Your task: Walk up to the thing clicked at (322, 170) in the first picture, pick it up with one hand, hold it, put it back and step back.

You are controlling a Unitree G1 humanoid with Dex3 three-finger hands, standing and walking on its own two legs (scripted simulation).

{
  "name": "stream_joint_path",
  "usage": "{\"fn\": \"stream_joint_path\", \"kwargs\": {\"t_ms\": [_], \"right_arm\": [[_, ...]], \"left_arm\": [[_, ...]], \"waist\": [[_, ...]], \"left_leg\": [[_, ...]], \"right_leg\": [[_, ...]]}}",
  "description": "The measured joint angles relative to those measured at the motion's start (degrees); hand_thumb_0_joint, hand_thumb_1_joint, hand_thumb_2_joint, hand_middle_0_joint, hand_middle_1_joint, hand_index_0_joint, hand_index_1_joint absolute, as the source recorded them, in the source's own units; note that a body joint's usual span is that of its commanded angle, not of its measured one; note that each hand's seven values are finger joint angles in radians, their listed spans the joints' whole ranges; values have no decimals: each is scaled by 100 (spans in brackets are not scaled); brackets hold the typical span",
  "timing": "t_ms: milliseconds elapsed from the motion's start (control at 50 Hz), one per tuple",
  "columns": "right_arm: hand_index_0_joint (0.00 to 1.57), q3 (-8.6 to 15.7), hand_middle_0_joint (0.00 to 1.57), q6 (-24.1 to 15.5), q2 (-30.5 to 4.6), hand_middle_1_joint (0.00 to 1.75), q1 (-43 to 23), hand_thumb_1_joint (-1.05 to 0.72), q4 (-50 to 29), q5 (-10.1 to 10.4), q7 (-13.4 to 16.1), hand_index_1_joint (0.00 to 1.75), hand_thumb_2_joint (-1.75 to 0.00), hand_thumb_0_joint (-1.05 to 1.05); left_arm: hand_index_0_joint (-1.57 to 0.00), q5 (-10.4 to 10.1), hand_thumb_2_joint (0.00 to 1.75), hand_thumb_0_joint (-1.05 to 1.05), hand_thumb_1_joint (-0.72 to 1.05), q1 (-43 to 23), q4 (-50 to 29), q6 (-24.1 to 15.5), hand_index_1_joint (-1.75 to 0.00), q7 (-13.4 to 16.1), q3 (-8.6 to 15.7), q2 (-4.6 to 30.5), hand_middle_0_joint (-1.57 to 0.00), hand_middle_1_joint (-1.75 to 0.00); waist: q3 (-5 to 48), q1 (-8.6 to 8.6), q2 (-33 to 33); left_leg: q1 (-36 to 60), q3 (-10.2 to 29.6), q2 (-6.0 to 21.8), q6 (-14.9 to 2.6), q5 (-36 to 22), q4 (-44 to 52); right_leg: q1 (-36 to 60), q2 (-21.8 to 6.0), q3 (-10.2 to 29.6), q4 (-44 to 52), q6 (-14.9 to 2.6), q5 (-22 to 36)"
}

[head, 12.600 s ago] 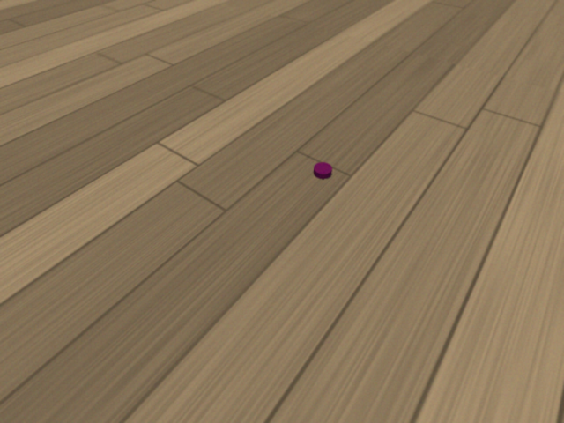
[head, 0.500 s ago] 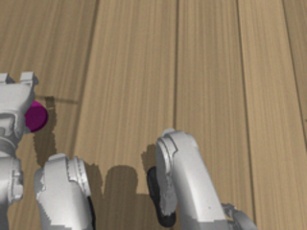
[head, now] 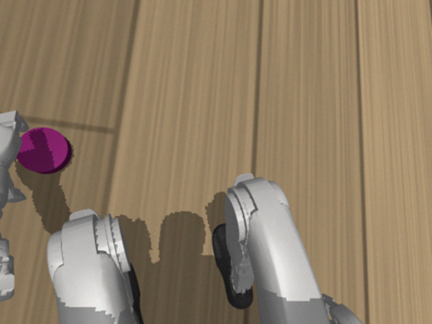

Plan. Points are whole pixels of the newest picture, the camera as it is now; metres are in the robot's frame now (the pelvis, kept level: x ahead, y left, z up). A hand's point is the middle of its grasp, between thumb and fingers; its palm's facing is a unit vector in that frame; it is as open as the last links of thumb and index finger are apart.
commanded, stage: rest palm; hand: left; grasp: from above
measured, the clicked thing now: (45, 151) +0.47 +0.28 -0.30
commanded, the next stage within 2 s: close in 1.42 s
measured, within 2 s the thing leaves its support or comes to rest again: neither
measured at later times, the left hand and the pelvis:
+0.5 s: hand (39, 142) +0.47 +0.27 -0.24, palm faces -0.40 -0.09 -0.91, open 14.1 cm; pelvis +0.00 +0.01 -0.02, yaw -3 degrees
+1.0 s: hand (45, 153) +0.45 +0.26 -0.26, palm faces -0.43 -0.08 -0.90, open 14.2 cm; pelvis +0.00 +0.01 -0.02, yaw -5 degrees
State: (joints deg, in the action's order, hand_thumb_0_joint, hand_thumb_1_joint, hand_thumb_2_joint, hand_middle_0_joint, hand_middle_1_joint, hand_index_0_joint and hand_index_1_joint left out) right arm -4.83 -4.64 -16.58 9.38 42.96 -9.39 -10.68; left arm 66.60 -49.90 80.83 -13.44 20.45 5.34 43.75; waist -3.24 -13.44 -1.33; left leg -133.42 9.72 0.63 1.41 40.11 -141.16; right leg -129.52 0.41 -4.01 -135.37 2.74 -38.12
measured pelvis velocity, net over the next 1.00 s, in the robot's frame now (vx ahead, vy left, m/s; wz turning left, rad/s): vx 0.00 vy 0.01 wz -0.09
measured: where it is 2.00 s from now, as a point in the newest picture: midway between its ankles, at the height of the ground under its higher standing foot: (184, 298)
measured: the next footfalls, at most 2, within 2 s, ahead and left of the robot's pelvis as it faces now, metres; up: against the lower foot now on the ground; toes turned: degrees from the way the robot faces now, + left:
none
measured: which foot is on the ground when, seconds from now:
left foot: down 0.00-1.00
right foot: down 0.00-1.00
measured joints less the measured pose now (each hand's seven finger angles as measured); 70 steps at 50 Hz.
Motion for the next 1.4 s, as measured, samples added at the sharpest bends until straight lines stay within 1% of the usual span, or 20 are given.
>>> {"fn": "stream_joint_path", "kwargs": {"t_ms": [60,120,180,240,320,380,460,580,680,740,780,840,900,1000,1060,1140,1180,1220,1300,1400], "right_arm": [[21,108,20,4,-8,29,-82,-91,41,-41,31,30,-90,0],[21,114,20,5,-39,29,-272,-91,104,-100,46,30,-90,0],[21,50,20,-68,-53,29,-482,-91,80,-174,31,30,-90,0],[20,-45,20,-168,-47,29,-635,-91,9,-261,-18,30,-90,0],[20,-149,20,-301,-28,29,-687,-91,0,-405,-149,30,-90,0],[20,-250,20,-393,-33,29,-638,-90,20,-471,-275,30,-90,0],[20,-415,20,-517,-71,29,-493,-90,1,-514,-423,30,-90,0],[20,-572,20,-591,-106,29,-230,-90,-45,-549,-515,30,-90,0],[20,-671,20,-549,-99,29,-46,-91,-34,-565,-501,30,-90,0],[21,-756,20,-530,-114,30,-5,-91,-44,-584,-491,30,-90,0],[21,-805,20,-517,-126,30,-21,-91,-43,-600,-478,30,-90,0],[21,-838,20,-524,-166,30,-64,-90,-54,-638,-467,30,-90,0],[21,-869,20,-561,-223,30,-176,-90,-59,-691,-454,30,-90,0],[20,-818,20,-712,-254,29,-429,-90,-17,-773,-471,30,-90,0],[20,-779,20,-839,-257,29,-564,-90,-1,-793,-545,30,-90,0],[20,-783,20,-1019,-276,29,-676,-90,-29,-763,-683,30,-90,0],[20,-802,20,-1105,-288,29,-690,-90,-68,-732,-748,30,-90,0],[20,-829,20,-1180,-303,29,-689,-91,-114,-697,-798,30,-90,0],[20,-867,20,-1273,-329,29,-632,-91,-161,-646,-828,30,-91,0],[20,-962,20,-1236,-291,29,-512,-91,-130,-651,-820,30,-91,0]], "left_arm": [[-9,188,96,0,-53,141,-285,-302,-105,267,-153,-65,-8,-107],[-9,481,97,0,-53,-26,134,-437,-103,680,-245,-136,-8,-105],[-8,823,98,0,-53,-328,841,-396,-102,1068,-270,-114,-8,-103],[-7,1133,99,0,-54,-552,1335,-285,-101,1422,-144,-11,-8,-101],[-7,1275,99,0,-52,-763,1714,-19,-100,1813,-36,101,-8,-101],[-7,1258,98,0,-51,-916,1916,196,-100,1945,16,178,-7,-101],[-8,1107,96,0,-49,-1051,1965,387,-100,1921,230,357,-7,-102],[-8,706,94,0,-48,-1055,1950,501,-101,1599,535,707,-7,-103],[-8,461,94,0,-49,-825,1817,326,-101,1215,570,836,-7,-103],[-8,429,94,0,-49,-742,1754,85,-101,1076,501,894,-7,-103],[-8,466,95,0,-50,-702,1723,-116,-101,1078,450,938,-7,-103],[-8,608,95,0,-50,-678,1720,-368,-101,1197,286,957,-7,-102],[-8,823,96,0,-50,-649,1773,-519,-100,1458,193,934,-7,-102],[-8,1184,96,0,-50,-640,1953,-366,-99,2042,-8,821,-8,-100],[-7,1190,97,0,-50,-695,2067,-106,-99,2299,-142,718,-8,-100],[-7,1007,97,0,-51,-824,2170,265,-98,2463,-156,626,-8,-99],[-7,892,96,0,-50,-915,2211,418,-98,2435,-86,632,-7,-100],[-8,784,95,0,-50,-1007,2243,518,-99,2345,79,698,-7,-100],[-8,596,94,0,-51,-1137,2304,588,-100,2015,382,935,-7,-102],[-8,459,92,0,-51,-1046,2170,454,-101,1605,310,1132,-7,-103]], "waist": [[70,100,-109],[197,58,-185],[268,-112,-252],[246,-319,-314],[186,-545,-366],[107,-663,-364],[-83,-775,-336],[-348,-862,-245],[-472,-815,-218],[-525,-773,-270],[-549,-753,-332],[-526,-732,-427],[-476,-742,-495],[-373,-772,-544],[-345,-786,-554],[-371,-815,-569],[-406,-839,-586],[-460,-871,-600],[-573,-936,-588],[-710,-933,-570]], "left_leg": [[-4,-3,-25,-16,21,-46],[-30,0,-38,-55,44,-107],[-77,27,-41,-90,49,-188],[-130,71,-35,-112,42,-275],[-219,112,-31,-119,31,-375],[-272,138,-19,-118,41,-435],[-284,180,10,-106,85,-506],[-272,257,52,-79,157,-571],[-210,309,55,-38,190,-549],[-152,355,41,-9,192,-538],[-106,396,36,7,195,-545],[-58,453,33,20,206,-579],[-25,498,34,10,225,-628],[-25,522,56,-44,236,-660],[-52,501,70,-90,214,-642],[-106,467,73,-140,165,-617],[-130,454,70,-152,145,-614],[-146,451,65,-157,136,-621],[-178,460,40,-154,148,-657],[-118,497,21,-102,230,-687]], "right_leg": [[39,-18,4,-31,17,-46],[59,-22,2,-61,35,-83],[51,-9,-20,-97,43,-83],[27,16,-52,-134,61,-53],[-48,43,-77,-195,84,-19],[-110,67,-90,-236,101,-4],[-153,106,-113,-282,123,5],[-186,159,-165,-305,142,15],[-140,161,-211,-273,115,6],[-76,152,-252,-251,98,7],[-23,154,-287,-239,92,14],[40,165,-331,-236,88,23],[101,182,-366,-237,98,23],[145,215,-392,-200,96,35],[143,227,-382,-161,105,57],[121,230,-362,-123,123,91],[104,227,-353,-122,120,102],[93,224,-350,-131,126,104],[75,207,-352,-170,151,72],[119,191,-372,-209,173,-3]]}}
